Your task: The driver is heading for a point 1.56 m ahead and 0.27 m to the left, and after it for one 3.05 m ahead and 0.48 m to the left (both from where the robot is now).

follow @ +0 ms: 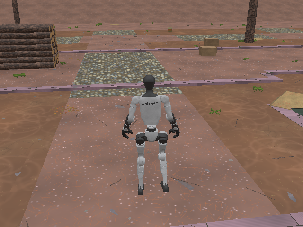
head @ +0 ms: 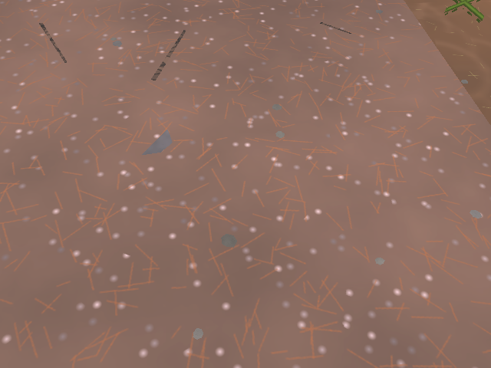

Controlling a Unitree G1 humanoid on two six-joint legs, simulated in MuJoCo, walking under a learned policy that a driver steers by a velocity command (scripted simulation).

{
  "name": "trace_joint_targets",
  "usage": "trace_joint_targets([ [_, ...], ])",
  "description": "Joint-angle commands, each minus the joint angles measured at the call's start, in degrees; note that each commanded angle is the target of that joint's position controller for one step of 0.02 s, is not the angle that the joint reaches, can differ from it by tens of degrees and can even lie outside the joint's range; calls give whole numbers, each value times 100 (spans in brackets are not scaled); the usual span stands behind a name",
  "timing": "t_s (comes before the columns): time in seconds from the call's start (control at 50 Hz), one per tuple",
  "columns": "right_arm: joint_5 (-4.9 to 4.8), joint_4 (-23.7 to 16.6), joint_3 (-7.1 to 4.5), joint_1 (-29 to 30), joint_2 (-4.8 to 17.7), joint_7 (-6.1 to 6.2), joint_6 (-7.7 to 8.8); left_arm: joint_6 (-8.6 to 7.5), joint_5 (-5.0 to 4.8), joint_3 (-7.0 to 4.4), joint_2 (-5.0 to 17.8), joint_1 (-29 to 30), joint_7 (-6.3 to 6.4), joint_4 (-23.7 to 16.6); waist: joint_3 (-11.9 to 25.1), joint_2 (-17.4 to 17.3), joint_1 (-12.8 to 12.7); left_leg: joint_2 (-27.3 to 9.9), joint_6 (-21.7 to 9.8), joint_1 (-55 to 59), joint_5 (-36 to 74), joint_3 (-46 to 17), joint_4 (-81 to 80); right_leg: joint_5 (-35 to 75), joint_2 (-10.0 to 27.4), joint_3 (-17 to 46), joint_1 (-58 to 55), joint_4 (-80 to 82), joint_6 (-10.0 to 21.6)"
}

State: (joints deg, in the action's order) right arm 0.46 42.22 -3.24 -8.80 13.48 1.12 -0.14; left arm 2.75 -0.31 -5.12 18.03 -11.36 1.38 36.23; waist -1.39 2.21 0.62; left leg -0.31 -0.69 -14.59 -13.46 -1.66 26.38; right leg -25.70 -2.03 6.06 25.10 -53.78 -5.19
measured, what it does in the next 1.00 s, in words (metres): steps on the spot: right foot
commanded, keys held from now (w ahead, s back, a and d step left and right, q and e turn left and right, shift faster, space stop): no key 1.00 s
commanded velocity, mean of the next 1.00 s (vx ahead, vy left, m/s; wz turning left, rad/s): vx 0.00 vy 0.00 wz -0.05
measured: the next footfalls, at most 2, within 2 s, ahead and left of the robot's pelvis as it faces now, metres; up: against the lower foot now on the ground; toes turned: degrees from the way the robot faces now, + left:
right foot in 0.10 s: +0.02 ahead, -0.15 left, +0.00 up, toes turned +3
right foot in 1.90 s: +0.42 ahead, -0.13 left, +0.00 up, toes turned -2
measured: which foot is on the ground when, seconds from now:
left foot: down 0.00-1.00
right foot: up 0.00-0.08, down 0.10-1.00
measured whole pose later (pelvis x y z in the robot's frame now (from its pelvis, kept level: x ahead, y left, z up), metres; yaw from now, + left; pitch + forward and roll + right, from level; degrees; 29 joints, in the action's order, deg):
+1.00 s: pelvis +0.00 -0.03 -0.01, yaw +0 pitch -2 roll +0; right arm 0.0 57.9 -2.5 -11.8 12.5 2.6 -0.2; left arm -0.5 0.5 -2.4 11.4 -15.5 1.5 45.4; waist -2.0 0.2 0.9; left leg -2.3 3.0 -12.8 -16.1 -2.2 30.4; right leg -18.2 -1.4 2.2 11.3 -31.0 0.5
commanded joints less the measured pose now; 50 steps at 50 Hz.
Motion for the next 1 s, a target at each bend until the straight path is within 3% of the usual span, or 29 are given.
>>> trace_joint_targets([
  [0.02,-23,-336,-201,141,979,2,5,-109,-22,50,104,308,-32,-502,611,-1415,125,-1098,-1201,662,2302,-908,-478,-15,126,-509,-483,1342,-31],
  [0.06,-102,-312,-170,145,980,-12,-11,-127,-35,6,167,8,-43,-346,553,-1298,-45,-1083,-1104,524,2160,-934,-306,986,63,-647,-1110,2685,116],
  [0.08,-142,-246,-127,-5,878,-20,17,-136,8,9,178,-69,-44,-292,494,-1184,-92,-996,-904,356,1987,-907,-262,1611,61,-584,-1531,3411,255],
  [0.1,-98,-195,-79,-186,773,-44,91,-145,83,-1,355,-95,-15,-359,624,-910,-45,-905,-536,-8,1542,-855,-184,2286,403,-119,-2155,3420,427],
  [0.12,87,-251,-12,-282,601,-101,187,-132,144,-68,749,-196,42,-427,867,40,152,-505,-162,-389,730,-399,338,3711,1120,545,-2600,3009,697],
  [0.14,88,-235,41,-292,397,-96,225,-155,188,-3,517,76,-19,-311,821,940,321,-265,128,8,-189,-64,47,2901,1232,622,-1697,2980,1100],
  [0.16,120,-194,1,-9,664,-74,218,-201,167,65,168,269,-87,-449,579,575,107,-225,307,165,43,-25,123,2051,943,494,-1451,3074,1063],
  [0.18,100,-179,-19,140,687,-72,205,-235,205,90,87,186,-103,-382,475,434,19,-177,326,149,215,20,153,1617,788,392,-1357,3092,923],
  [0.24,49,-101,-25,56,635,-27,124,-326,161,91,180,63,-89,-341,129,328,26,-213,269,121,433,-35,146,1553,661,306,-1071,3074,785],
  [0.4,20,238,-37,-146,591,17,118,-357,139,143,14,4,-70,-335,127,-45,25,-237,317,239,533,-51,117,1581,544,222,-1059,2979,793],
  [0.68,-19,781,-43,-320,607,109,90,-383,111,140,-94,-237,-49,16,140,-153,29,-255,292,332,693,-79,133,1843,370,-19,-1098,2861,736],
  [1.0,-44,1451,-40,-396,506,173,26,-394,69,136,-113,-534,41,709,-10,-207,36,-194,260,349,661,-44,9,1847,287,-178,-1121,2905,645],
])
